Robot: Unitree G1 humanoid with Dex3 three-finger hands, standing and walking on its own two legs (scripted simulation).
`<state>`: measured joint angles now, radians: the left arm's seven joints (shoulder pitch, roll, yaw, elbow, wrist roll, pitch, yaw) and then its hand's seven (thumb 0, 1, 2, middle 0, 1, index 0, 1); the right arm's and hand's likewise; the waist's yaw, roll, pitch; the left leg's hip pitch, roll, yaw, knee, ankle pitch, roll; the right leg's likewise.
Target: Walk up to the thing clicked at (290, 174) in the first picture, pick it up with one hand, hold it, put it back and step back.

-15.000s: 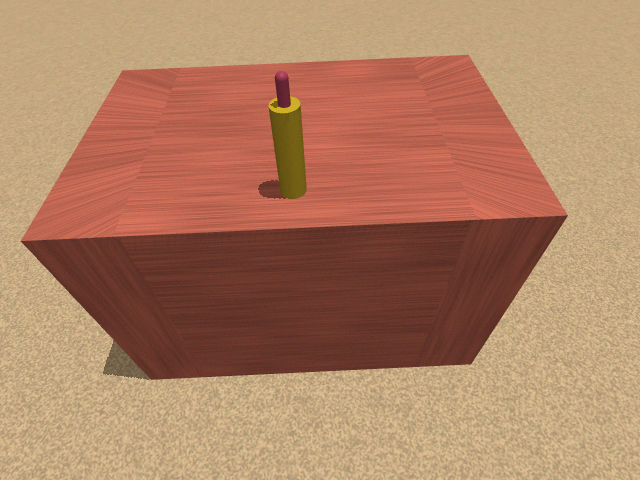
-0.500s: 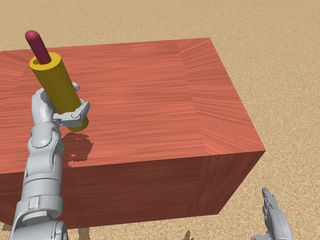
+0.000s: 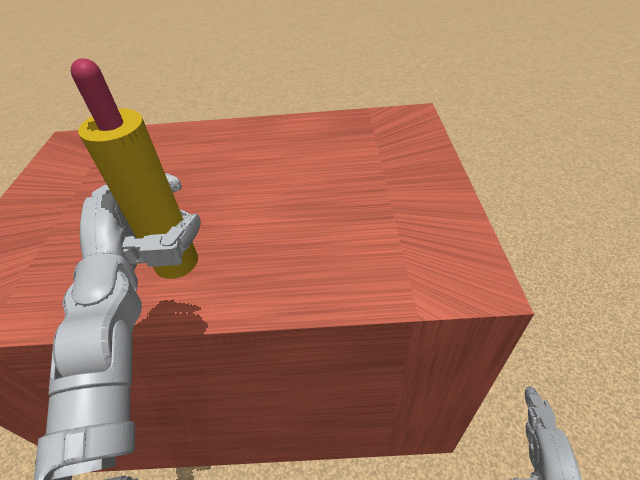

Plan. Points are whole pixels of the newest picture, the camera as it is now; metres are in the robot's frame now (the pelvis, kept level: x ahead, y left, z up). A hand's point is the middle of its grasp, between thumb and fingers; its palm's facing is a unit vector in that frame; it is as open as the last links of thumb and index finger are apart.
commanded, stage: lift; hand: left
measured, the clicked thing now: (139, 184) +0.37 +0.19 +0.24
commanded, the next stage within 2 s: hold in 0.52 s
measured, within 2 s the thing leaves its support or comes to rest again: neither
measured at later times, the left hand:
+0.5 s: hand (155, 211) +0.35 +0.18 +0.21, palm faces +0.18 -0.98 -0.02, open 7.7 cm
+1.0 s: hand (141, 192) +0.35 +0.18 +0.24, palm faces +0.16 -0.99 -0.02, open 7.7 cm
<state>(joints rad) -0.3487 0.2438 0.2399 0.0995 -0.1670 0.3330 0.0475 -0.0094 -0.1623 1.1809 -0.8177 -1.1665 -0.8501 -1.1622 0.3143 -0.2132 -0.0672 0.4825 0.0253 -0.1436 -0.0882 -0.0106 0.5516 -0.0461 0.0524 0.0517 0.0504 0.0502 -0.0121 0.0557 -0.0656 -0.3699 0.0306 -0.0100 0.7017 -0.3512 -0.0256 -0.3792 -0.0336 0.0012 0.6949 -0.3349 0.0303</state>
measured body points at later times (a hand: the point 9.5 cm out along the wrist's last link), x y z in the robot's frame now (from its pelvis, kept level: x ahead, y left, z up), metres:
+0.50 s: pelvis +0.00 +0.00 +0.01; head -0.03 -0.02 +0.46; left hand +0.34 +0.23 +0.21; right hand +0.15 -0.25 -0.07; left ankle +0.01 +0.14 -0.72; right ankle +0.02 -0.14 -0.72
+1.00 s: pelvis +0.01 +0.01 +0.01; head -0.03 -0.02 +0.46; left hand +0.34 +0.23 +0.24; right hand +0.18 -0.24 -0.06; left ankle +0.01 +0.14 -0.72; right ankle +0.02 -0.14 -0.72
